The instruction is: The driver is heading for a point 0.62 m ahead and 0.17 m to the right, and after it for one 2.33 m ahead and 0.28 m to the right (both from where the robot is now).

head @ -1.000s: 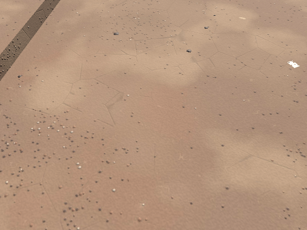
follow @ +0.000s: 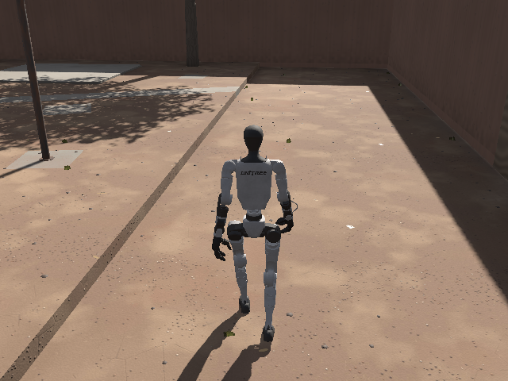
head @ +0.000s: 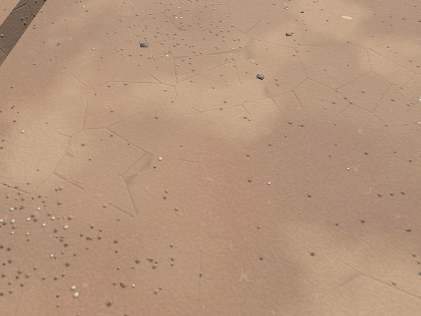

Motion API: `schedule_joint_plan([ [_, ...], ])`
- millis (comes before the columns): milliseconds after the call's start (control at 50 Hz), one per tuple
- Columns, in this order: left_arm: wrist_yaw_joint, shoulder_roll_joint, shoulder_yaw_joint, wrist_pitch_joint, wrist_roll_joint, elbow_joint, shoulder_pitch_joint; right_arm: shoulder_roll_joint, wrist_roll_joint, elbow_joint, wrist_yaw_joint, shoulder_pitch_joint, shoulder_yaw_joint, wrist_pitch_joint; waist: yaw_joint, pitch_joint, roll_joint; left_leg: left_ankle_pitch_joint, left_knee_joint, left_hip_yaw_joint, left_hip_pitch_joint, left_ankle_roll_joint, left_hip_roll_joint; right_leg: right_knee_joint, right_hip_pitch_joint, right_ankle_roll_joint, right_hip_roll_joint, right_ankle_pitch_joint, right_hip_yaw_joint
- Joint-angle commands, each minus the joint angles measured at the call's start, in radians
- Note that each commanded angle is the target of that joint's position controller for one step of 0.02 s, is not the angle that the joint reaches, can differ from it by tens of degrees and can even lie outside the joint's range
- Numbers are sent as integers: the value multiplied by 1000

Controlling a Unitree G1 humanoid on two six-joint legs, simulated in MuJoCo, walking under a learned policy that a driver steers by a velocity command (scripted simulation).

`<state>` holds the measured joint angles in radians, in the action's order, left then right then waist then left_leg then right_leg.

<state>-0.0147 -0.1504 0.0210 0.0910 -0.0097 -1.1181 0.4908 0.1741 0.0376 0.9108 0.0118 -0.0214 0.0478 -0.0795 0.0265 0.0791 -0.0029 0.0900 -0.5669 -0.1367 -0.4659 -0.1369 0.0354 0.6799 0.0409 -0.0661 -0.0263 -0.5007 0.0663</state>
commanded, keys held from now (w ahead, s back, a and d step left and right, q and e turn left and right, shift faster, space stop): w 0.50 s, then w+e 0.46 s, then w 0.04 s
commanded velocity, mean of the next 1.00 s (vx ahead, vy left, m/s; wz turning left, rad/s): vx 0.50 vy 0.00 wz -0.17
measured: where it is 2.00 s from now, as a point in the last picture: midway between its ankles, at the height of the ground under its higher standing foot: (259, 144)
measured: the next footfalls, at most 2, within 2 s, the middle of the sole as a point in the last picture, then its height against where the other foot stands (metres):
right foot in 0.52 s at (257, 304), level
left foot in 1.08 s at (213, 210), level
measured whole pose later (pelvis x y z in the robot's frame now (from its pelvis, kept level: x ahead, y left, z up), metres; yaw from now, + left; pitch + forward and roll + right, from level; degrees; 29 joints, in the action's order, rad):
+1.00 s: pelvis +0.55 -0.03 +0.03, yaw -12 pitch +2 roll -1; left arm 0.00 -0.20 0.06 0.07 -0.01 -0.98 0.47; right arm 0.21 0.03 0.80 0.03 0.02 0.03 -0.04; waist 0.11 0.04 0.04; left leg 0.05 -0.64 0.02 -0.60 0.03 -0.06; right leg 0.26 0.00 -0.09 -0.11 -0.29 -0.12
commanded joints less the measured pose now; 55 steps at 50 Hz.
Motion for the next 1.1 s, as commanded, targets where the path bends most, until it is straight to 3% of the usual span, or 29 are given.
schedule_joint_plan([
  [20, 10, -112, 29, 2, 8, 79, 43, 232, -19, 75, 0, -372, 71, 13, -113, -274, 78, 376, 327, 812, 694, -212, -415, 734, -651, -48, 1, 56, -131],
  [40, 14, -123, 34, 6, 2, 116, -61, 166, -29, 58, 2, -271, 52, 9, -84, -128, 45, 357, 354, 646, 541, -173, -387, 683, -680, -52, 49, 159, -122],
  [60, 15, -110, 34, 10, -3, 122, -99, 112, -24, 59, 5, -234, 37, -1, -59, -64, -10, 224, 386, 541, 424, -143, -345, 624, -641, -51, 81, 215, -118],
  [100, 23, -74, 33, -13, -25, 113, -72, 54, -23, 86, -6, -249, 15, -16, -1, -44, 9, 61, 412, 385, 302, -92, -269, 531, -541, -30, 117, 237, -115],
  [160, 35, -60, 34, -41, -30, 131, -108, 88, -26, 115, -14, -328, 14, -35, 16, -27, 29, -77, 432, 290, 282, -87, -240, 450, -560, -1, 128, 259, -83],
  [220, 42, -81, 35, -53, -28, 187, -258, 110, -28, 122, -14, -384, 13, -35, -9, 14, 39, -104, 468, 242, 315, -76, -219, 335, -677, 26, 150, 369, -52],
  [320, 47, -71, 23, -48, -11, 253, -453, 103, -29, 136, -14, -477, 2, -33, -63, 27, 59, -282, 454, 171, 404, -38, -188, 68, -689, 41, 118, 510, 5],
  [420, 45, -83, 19, -36, -10, 298, -563, 113, -16, 161, -27, -540, 1, -28, -90, 38, 74, -419, 395, 161, 575, -53, -234, -77, -694, 2, 79, 477, 27],
  [480, 35, -108, 32, -22, -11, 285, -479, 139, -10, 158, -35, -495, 8, -26, -28, -6, 90, -728, 257, 137, 616, -37, -253, -135, -541, -50, 20, 357, 47],
  [500, 27, -127, 44, -16, -12, 250, -369, 150, -9, 158, -35, -481, 12, -23, 18, -62, 92, -820, 133, 127, 615, -26, -245, -162, -421, -71, -12, 334, 54],
  [520, 18, -147, 58, -8, -20, 190, -194, 157, -14, 151, -34, -452, 14, -18, 95, -150, 70, -770, -57, 87, 556, -5, -214, -227, -220, -98, -21, 390, 58],
  [540, 9, -219, 80, -3, -45, 150, -21, 132, -25, 121, -32, -445, 5, -20, 150, -265, 2, -452, -339, 52, 348, 13, -172, -224, 41, -151, 157, 327, -137],
  [560, 14, -310, 105, -10, -52, 142, 25, 39, -61, 104, -14, -563, -6, -21, 87, -366, -237, 313, -728, 31, -33, 61, 34, -326, 296, -315, 434, 289, -674],
  [580, 26, -270, 97, -25, -9, 149, -66, 121, -33, 100, -15, -492, 14, -21, 62, -326, -109, 374, -805, 174, -144, 45, -1, -404, 244, -299, 391, 238, -754],
  [600, 30, -218, 82, -26, 2, 169, -174, 125, -26, 61, -12, -389, 17, -27, 30, -171, -71, 280, -774, 174, -200, 43, -55, -417, 106, -268, 361, 250, -592],
  [620, 34, -164, 68, -21, -2, 172, -217, 116, -22, 47, -10, -334, 16, -35, 11, -102, -5, 216, -713, 172, -177, 48, -87, -447, -10, -241, 317, 361, -501],
  [660, 24, -113, 50, -11, 1, 152, -221, 89, 1, 35, -5, -329, 15, -15, -48, -64, -11, 183, -601, 173, -82, 75, -124, -479, -153, -191, 231, 496, -374],
  [720, 14, -162, 59, 4, 8, 141, -161, 76, 10, 4, 3, -297, 14, 16, -64, -61, -26, 178, -506, 150, -68, 121, -123, -499, -205, -201, 198, 571, -322],
  [760, 12, -188, 64, 2, 8, 145, -131, 87, 8, -36, 5, -206, 13, 28, -50, -33, -34, 117, -423, 137, -117, 149, -130, -529, -227, -203, 184, 520, -316],
  [860, 17, -187, 65, -6, 7, 151, -30, 100, -4, -123, 8, 8, 9, 32, 22, -14, -55, -55, -206, 133, -192, 179, -116, -522, -154, -168, 160, 551, -327],
  [960, 8, -203, 72, -15, -5, 165, 31, 108, -14, -198, 12, 147, -1, 22, 69, -18, -75, -51, -81, 137, -200, 172, -76, -433, -38, -165, 169, 674, -361],
  [1020, -3, -216, 76, -14, -9, 179, 0, 124, -16, -204, 12, 100, 0, 6, 33, -30, -94, -16, 30, 133, -60, 135, -61, -382, -29, -122, 185, 742, -361],
  [1060, 0, -235, 81, -7, -7, 183, -32, 155, -14, -156, 0, -67, 16, -8, -42, -94, -79, 23, 106, 104, 180, 97, -16, -232, -54, -88, 159, 911, -331],
  [1080, 7, -222, 78, -2, -5, 185, -33, 188, -4, -117, -11, -204, 30, -21, -97, -179, -31, 18, 131, 132, 368, 67, -51, -50, -110, -69, 103, 878, -283],
  [1100, 9, -167, 62, 3, -2, 221, -21, 263, 18, -105, -25, -378, 45, -28, -149, -329, 82, 147, 133, 384, 592, 18, -286, 232, -256, -53, 43, 577, -226],
])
